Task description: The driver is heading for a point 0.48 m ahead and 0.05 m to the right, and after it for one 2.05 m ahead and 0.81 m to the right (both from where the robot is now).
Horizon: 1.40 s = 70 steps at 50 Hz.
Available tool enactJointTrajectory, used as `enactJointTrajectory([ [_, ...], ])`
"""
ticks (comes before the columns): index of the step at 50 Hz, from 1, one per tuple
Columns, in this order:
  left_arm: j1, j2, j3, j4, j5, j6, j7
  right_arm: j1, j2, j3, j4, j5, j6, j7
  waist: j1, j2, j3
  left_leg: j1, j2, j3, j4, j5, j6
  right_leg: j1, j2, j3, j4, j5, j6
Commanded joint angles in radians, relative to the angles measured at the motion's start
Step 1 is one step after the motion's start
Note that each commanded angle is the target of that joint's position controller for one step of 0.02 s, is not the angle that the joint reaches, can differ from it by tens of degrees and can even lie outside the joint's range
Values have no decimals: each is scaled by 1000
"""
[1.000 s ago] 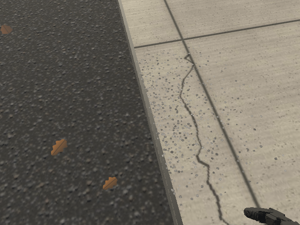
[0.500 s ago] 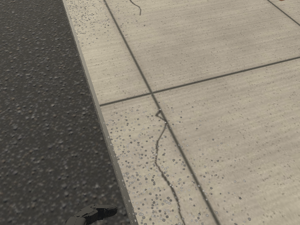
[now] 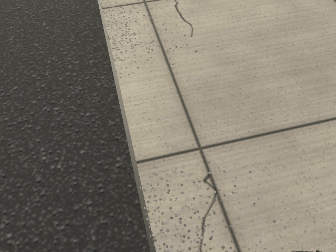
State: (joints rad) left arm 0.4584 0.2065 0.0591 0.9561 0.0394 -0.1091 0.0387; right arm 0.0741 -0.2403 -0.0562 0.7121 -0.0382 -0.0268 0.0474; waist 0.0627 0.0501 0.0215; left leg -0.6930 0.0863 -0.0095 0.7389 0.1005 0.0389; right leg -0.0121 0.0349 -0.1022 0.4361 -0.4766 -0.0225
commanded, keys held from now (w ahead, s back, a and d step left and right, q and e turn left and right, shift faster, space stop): w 0.16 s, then w+e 0.24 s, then e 0.60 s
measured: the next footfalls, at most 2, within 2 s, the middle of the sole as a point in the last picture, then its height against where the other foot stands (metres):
left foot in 0.16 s outside the picture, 0.12 m lower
right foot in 0.64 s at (207, 224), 0.12 m higher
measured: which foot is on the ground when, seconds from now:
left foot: up 0.00-0.14, down 0.16-0.66, up 0.68-0.98, down 1.00-1.00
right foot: down 0.00-0.16, up 0.18-0.62, down 0.64-1.00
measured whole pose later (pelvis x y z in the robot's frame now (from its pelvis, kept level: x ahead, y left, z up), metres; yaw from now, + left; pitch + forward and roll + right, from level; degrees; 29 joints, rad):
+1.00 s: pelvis +0.51 +0.05 +0.00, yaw -22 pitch +4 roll -1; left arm 0.27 0.29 0.05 0.75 -0.03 -0.07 -0.02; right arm 0.08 -0.25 0.00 0.53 0.01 -0.03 -0.01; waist 0.08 -0.02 -0.05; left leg -0.47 0.01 -0.05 0.66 -0.31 -0.09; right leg -0.47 0.14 0.14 0.64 -0.23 -0.06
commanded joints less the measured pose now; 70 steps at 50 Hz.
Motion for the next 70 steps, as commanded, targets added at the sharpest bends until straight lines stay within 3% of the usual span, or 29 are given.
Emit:
enactJointTrajectory([
  [1, 74, 138, 29, -44, 22, -4, 12, -188, -59, -5, -108, 6, -35, 15, 48, -118, 85, -164, 23, 16, -159, 43, 15, 170, -243, 188, -56, 485, -149],
  [6, 11, 167, 28, -81, 13, 18, 14, 186, -105, -27, 60, -3, -59, -3, -96, -81, -51, 373, -19, 62, -362, 241, 70, 88, -166, 118, 389, 774, -93],
  [8, -95, 129, 30, -89, -59, 31, 4, 554, -190, -61, 200, -27, -49, -16, -312, 120, -178, 888, 51, 59, -467, 556, 87, -271, 19, 28, 1168, 204, -34],
  [9, -30, 1, 10, -114, -108, 30, 6, 546, -258, -51, 185, -55, -60, -2, -213, 301, -212, 1137, 209, -36, -57, 1199, 46, -669, 116, 167, 1589, -418, -18],
  [10, 67, 25, 4, -149, -154, 11, 18, 560, -260, -57, 155, -27, -58, 10, -171, 288, -438, 1306, 388, -246, -11, 1369, 126, -815, 99, 300, 1658, -263, -33],
  [13, -68, 57, -8, -146, -21, 46, 15, 289, -114, -21, 94, -16, -33, -30, -81, 64, -270, 852, 331, -310, -373, -122, 194, -993, -26, 84, 1709, 12, -6],
  [16, -272, -27, -36, -251, -6, 108, -30, 327, -65, 14, 161, 13, -71, -45, -48, 77, -28, 406, 318, -229, -539, -454, 161, -1018, -70, 107, 1727, 39, -41],
  [17, -167, 2, -55, -249, -2, 83, -123, 403, -47, 10, 215, -58, -80, 19, -5, 104, 137, 282, 360, -283, -512, -364, 259, -1196, -84, 237, 1906, 136, -145],
  [19, -197, -7, -74, -272, 1, 57, -150, 333, 0, 32, 240, -111, -75, 36, 23, -32, 87, 329, 317, -188, -535, -424, 241, -1352, -72, 274, 1831, 282, -238],
  [23, -393, 5, -93, -359, -24, 65, -159, 340, -33, 51, 265, -117, -100, -22, 0, -19, -3, 330, 120, 126, -577, -152, 128, -1246, -120, 72, 1524, 442, -183],
  [29, -476, -14, -120, -398, -20, 104, -155, 411, -252, 13, 195, -22, -105, -34, -13, 116, -116, 658, 183, 228, -492, 977, 105, -878, -27, -58, 803, 206, -53],
  [32, -190, 76, -89, -304, -34, 72, -113, 340, -295, -37, 107, -37, -93, -27, 60, 116, -145, 839, 241, 217, -217, 1323, 40, -675, 98, -38, 455, 313, -95],
  [33, 30, 142, -58, -249, -36, 61, -65, 335, -197, -16, 50, -69, -105, -16, 98, -14, -412, 556, 229, 200, 97, 1060, -70, -136, 24, 184, 502, 780, -259],
  [34, 131, 262, -20, -232, -14, 52, -37, 390, -62, 23, -42, -120, -117, 10, 54, -361, -746, 106, -54, 111, 495, -544, -210, 375, -294, 850, 276, 1078, -621],
  [35, 138, 301, 10, -250, 49, 40, -57, 178, -162, -6, -90, 20, -79, 21, 184, -178, -517, -80, -161, -151, 783, -565, -127, 152, -333, 973, 81, 859, -477],
  [36, 81, 301, 17, -220, 31, 4, -69, 57, -131, -4, -131, 29, -77, -2, 144, -135, -259, -217, -149, -206, 849, -554, -98, -41, -299, 805, 98, 725, -421],
  [39, -259, 67, -46, -185, -38, -21, -98, 168, -50, 41, -171, -53, -60, -74, -127, -66, -157, 34, -59, -152, 706, -623, -40, -520, -141, 493, 88, 672, -315],
  [43, -435, 192, -11, -281, -15, -46, -89, 269, -109, 32, -160, -25, -30, -64, -193, -16, -191, 253, -65, -4, 553, -519, -131, -661, -71, 376, -29, 575, -236],
  [46, -312, 219, 10, -263, -26, -42, -77, 135, -95, 32, -205, -13, -9, -48, -91, -71, -135, 333, -66, 10, 204, -546, -170, -586, -19, 394, -52, 277, -177],
  [48, -254, 241, 28, -271, -35, -22, -100, 71, -92, 28, -222, 15, -17, -34, -38, -125, -85, 316, -108, 33, -88, -490, -144, -452, -70, 501, -41, 136, -211],
  [49, -241, 208, 35, -272, -120, 83, -31, -46, -54, 24, -250, 114, 1, -79, -29, -131, -53, 292, -153, 29, -315, -344, -112, -432, 0, 488, 62, 219, -194],
  [50, -233, 218, 32, -287, -112, 122, -4, -10, -52, 28, -231, 106, 4, -85, -48, -157, -99, 386, -162, 16, -385, -218, -101, -416, -11, 481, 113, 244, -171],
  [51, -257, 152, 15, -338, -84, 124, -2, 87, -164, -2, -232, 52, 1, -94, -86, -92, -191, 582, 98, -201, -332, -141, 30, -572, 3, 399, 254, 124, -93],
  [52, -275, 114, 2, -379, -72, 109, -5, 113, -240, -33, -197, 1, 13, -87, -62, 265, -195, 622, 336, -494, -404, 81, 209, -754, 106, 204, 452, -91, -21],
  [53, -232, 191, 30, -365, -52, 95, -14, 90, -174, -21, -220, 2, 7, -91, -49, 206, -215, 633, 402, -542, -384, 176, 275, -776, 37, 234, 721, -120, 33],
  [57, -251, 164, 28, -360, -64, 135, -11, 28, -102, 3, -217, 31, 6, -106, -46, 17, -126, 583, 207, -199, -342, 171, 163, -802, -21, 196, 929, 39, 114],
  [63, -384, 84, -9, -440, -59, 136, -36, 57, -160, -27, -156, 33, 30, -107, -96, 105, -145, 566, 192, -23, -370, 116, 184, -598, -69, 97, 526, 95, 111],
  [68, -297, 135, 19, -416, -56, 137, -61, 71, -181, -40, -96, 77, 26, -84, -60, 148, -150, 517, 186, 11, -282, -25, 128, -294, -15, 27, 75, 272, 10],
  [70, -234, 236, 50, -421, -45, 134, -45, 137, -84, -8, -75, 40, 15, -66, -62, -98, -192, 262, 66, 136, -12, -380, -21, 30, -189, 293, -33, 634, -78],
])
Keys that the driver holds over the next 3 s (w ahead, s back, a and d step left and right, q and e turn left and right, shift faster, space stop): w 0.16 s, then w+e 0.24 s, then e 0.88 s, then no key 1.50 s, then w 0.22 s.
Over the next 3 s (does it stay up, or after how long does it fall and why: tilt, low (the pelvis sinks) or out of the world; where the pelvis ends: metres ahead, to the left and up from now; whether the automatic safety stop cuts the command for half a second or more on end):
stays up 0.54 -0.02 0.03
